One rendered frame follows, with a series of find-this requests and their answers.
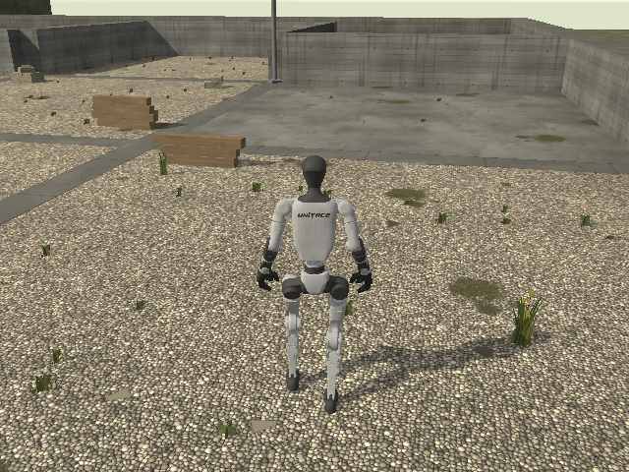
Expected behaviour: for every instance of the robot right upper arm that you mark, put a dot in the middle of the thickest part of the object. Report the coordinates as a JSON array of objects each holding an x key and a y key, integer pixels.
[{"x": 345, "y": 208}]

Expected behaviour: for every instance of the robot left hand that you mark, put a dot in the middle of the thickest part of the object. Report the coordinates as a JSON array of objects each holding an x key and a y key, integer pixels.
[{"x": 261, "y": 277}]

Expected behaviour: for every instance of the robot left upper arm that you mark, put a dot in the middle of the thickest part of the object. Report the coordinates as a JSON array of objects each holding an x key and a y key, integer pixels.
[{"x": 283, "y": 207}]

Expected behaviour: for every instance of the right robot forearm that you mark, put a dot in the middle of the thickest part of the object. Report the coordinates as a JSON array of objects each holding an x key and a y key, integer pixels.
[{"x": 361, "y": 260}]

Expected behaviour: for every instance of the robot right hand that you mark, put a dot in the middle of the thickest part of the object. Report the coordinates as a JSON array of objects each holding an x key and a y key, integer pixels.
[{"x": 360, "y": 278}]

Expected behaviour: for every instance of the robot left thigh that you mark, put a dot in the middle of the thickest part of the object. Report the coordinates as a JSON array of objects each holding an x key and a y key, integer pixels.
[{"x": 292, "y": 290}]

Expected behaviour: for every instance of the left robot forearm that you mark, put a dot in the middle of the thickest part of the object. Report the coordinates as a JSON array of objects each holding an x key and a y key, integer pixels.
[{"x": 267, "y": 259}]

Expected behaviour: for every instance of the left robot foot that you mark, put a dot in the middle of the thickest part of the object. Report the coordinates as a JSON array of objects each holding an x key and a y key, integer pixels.
[{"x": 292, "y": 383}]

